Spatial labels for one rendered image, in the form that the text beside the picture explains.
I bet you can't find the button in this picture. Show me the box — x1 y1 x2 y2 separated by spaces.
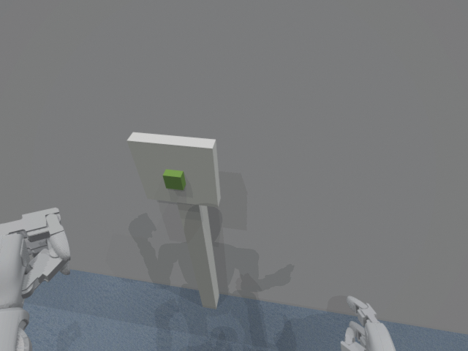
163 169 186 190

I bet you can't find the right robot hand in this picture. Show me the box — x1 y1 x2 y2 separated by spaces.
341 296 396 351

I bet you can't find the panel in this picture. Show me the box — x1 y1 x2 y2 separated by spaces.
127 132 221 309

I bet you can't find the left robot hand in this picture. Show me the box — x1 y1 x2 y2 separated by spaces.
0 208 70 309

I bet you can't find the robot left forearm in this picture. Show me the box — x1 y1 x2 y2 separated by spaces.
0 307 32 351

